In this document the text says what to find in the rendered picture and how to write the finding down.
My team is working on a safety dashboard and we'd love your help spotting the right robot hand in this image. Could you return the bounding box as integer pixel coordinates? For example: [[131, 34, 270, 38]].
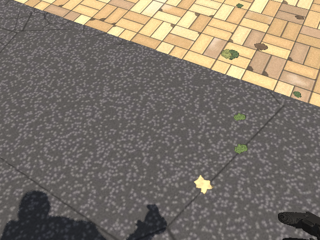
[[278, 211, 320, 240]]

